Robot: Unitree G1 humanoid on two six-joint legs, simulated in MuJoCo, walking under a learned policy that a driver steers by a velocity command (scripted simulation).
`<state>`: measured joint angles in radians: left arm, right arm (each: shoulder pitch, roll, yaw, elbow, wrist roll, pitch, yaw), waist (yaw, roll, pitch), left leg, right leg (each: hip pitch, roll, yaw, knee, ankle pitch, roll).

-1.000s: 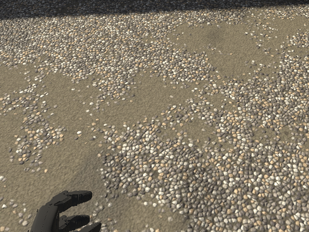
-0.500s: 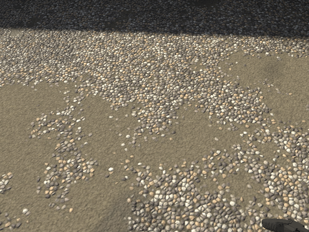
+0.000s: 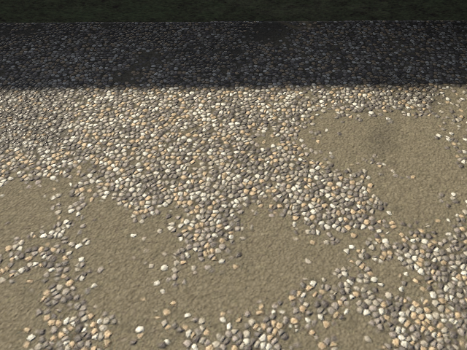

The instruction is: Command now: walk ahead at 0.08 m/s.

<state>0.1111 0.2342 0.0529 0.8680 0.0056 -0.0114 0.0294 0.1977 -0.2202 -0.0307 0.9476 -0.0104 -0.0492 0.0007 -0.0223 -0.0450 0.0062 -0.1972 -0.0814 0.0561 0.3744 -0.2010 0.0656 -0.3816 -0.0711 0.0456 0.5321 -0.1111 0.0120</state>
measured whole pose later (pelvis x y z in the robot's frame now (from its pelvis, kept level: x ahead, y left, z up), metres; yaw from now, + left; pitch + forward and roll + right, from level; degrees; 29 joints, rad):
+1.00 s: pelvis +0.17 -0.07 +0.01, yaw -1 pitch +1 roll +0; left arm 0.41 0.19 0.03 1.09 0.00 -0.09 0.00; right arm 0.07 -0.27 -0.07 0.93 0.02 -0.07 0.01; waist 0.07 0.03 0.01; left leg -0.62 0.11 0.00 0.83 -0.10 0.02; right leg 0.02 0.03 -0.05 0.22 -0.25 -0.05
